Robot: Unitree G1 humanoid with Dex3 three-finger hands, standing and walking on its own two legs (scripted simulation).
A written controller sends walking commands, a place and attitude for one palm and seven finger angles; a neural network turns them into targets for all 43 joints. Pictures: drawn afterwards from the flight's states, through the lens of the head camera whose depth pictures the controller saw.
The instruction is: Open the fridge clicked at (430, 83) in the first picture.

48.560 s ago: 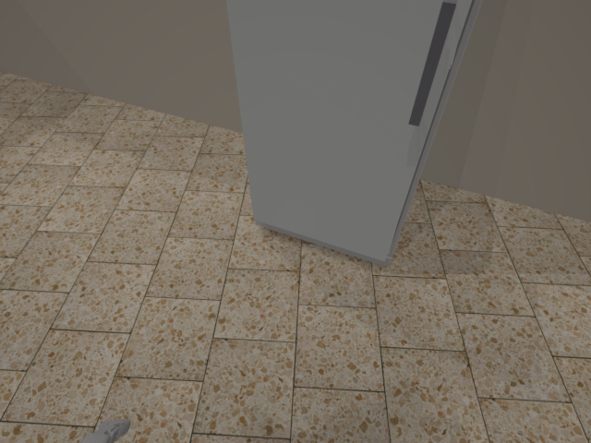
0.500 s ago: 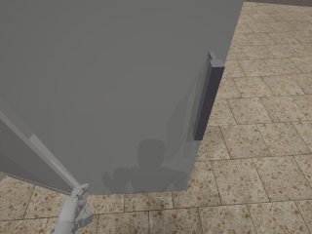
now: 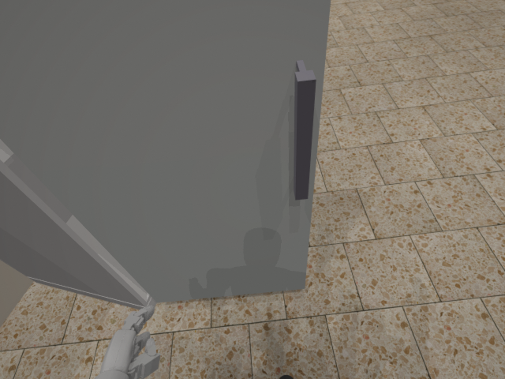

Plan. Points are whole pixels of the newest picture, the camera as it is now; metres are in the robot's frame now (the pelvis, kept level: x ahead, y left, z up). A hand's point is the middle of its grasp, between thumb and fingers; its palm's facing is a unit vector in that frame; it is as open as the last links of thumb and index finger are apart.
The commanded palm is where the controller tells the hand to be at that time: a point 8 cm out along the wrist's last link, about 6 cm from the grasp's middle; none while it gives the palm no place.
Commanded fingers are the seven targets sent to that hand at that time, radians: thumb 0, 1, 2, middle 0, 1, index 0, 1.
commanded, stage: step back with the hand held close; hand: right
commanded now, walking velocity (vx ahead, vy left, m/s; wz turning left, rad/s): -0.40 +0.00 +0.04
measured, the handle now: (300, 138) +0.49 -0.08 +0.10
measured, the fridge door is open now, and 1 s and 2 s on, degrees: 72 72 72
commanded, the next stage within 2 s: stop stepping back and stand still in 0.36 s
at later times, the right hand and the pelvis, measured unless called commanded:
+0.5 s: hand out of the picture +0.12 -0.29 +0.17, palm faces +0.33 +0.88 -0.35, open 7.4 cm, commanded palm +0.03 -0.33 +0.18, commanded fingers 0.00 -0.90 -0.90 0.20 0.30 0.20 0.30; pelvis -0.14 -0.05 -0.01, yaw +5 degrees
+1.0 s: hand out of the picture -0.05 -0.37 +0.15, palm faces +0.47 +0.85 -0.25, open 7.5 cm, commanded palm -0.13 -0.42 +0.18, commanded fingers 0.00 -0.90 -0.90 0.20 0.30 0.20 0.30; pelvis -0.27 -0.12 -0.02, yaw +1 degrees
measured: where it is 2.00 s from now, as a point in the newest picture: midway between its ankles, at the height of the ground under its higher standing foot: outside the picture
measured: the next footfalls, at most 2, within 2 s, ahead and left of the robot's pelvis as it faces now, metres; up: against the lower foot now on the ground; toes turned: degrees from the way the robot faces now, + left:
left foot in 0.22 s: -0.13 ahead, +0.13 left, +0.00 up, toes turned +5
right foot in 0.38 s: +0.02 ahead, -0.07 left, +0.00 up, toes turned +7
